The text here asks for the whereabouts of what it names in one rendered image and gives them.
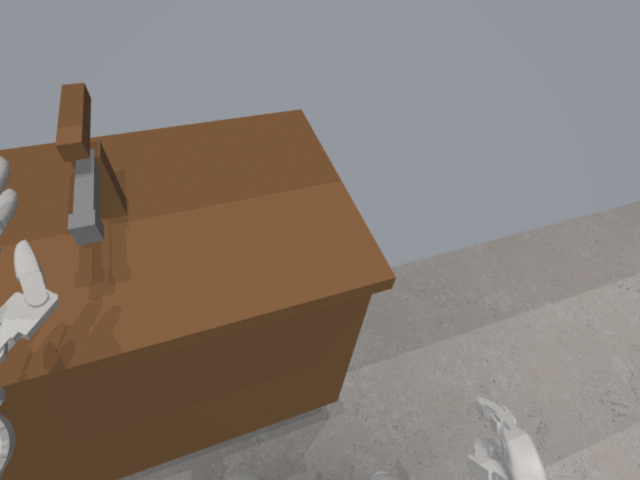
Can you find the counter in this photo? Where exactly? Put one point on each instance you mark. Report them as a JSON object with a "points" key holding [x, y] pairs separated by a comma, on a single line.
{"points": [[228, 293]]}

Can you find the tap lever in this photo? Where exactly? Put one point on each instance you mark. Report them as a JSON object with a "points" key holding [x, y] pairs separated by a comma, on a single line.
{"points": [[85, 225]]}

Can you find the robot right hand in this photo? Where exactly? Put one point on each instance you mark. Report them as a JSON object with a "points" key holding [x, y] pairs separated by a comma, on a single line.
{"points": [[514, 458]]}

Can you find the robot left hand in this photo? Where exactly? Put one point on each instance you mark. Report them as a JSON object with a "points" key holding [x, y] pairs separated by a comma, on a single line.
{"points": [[22, 314]]}

